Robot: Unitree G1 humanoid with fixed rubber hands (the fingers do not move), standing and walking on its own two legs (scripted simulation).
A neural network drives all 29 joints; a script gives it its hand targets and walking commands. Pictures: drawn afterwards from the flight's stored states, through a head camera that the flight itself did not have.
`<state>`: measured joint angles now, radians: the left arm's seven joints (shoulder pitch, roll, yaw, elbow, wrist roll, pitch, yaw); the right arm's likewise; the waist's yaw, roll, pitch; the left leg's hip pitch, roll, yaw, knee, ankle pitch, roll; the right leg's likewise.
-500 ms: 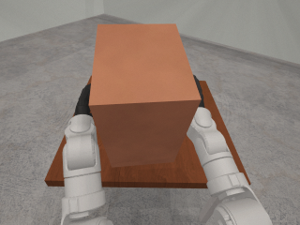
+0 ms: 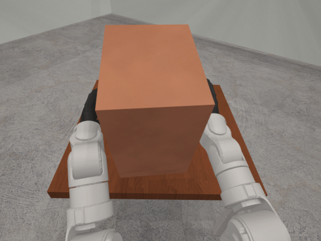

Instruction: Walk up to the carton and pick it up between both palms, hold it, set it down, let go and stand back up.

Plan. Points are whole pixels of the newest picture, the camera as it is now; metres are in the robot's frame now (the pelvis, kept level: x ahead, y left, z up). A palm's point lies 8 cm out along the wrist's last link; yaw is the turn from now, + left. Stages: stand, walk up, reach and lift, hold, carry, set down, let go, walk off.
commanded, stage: hold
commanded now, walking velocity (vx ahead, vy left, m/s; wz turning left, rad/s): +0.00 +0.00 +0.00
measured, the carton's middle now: (151, 108) +0.38 +0.00 +0.18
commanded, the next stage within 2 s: set down in 1.30 s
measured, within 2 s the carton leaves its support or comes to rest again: neither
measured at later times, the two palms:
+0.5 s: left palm (88, 124) +0.34 +0.14 +0.17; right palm (206, 112) +0.35 -0.13 +0.18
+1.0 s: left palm (90, 124) +0.35 +0.14 +0.17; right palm (207, 111) +0.35 -0.13 +0.18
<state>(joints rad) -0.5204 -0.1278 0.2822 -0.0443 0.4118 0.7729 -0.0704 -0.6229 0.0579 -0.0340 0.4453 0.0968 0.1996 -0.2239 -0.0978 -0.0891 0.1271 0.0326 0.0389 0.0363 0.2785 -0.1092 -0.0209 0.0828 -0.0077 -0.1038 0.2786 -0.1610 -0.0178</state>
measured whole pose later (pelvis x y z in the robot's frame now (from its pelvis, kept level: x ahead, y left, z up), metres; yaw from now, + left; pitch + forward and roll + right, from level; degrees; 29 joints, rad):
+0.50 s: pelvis +0.00 +0.00 +0.00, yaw +0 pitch -12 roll +0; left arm -0.50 -0.13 0.27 -0.08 0.42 0.80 -0.07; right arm -0.60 0.06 -0.02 0.43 0.11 0.21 -0.22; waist -0.10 -0.09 0.13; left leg 0.04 0.03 0.04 0.29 -0.12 -0.02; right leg 0.10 -0.01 -0.10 0.28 -0.16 -0.01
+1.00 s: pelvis +0.00 +0.00 +0.00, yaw +0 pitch -12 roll +0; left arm -0.49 -0.13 0.27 -0.07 0.41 0.78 -0.07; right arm -0.61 0.06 -0.02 0.44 0.11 0.20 -0.23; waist -0.10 -0.10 0.13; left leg 0.05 0.04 0.03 0.29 -0.12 -0.02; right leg 0.10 -0.01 -0.11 0.28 -0.17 -0.02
